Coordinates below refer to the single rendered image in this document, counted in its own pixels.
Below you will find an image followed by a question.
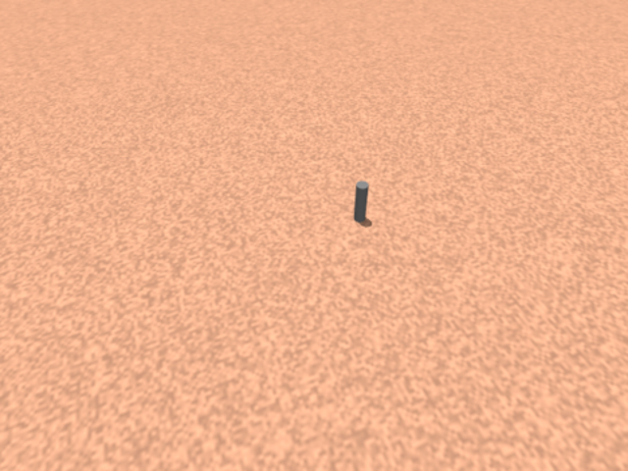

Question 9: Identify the can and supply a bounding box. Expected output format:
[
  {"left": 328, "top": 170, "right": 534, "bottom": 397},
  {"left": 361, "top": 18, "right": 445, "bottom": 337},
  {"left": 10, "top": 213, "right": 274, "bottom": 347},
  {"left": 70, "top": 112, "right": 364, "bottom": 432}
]
[{"left": 354, "top": 181, "right": 369, "bottom": 223}]

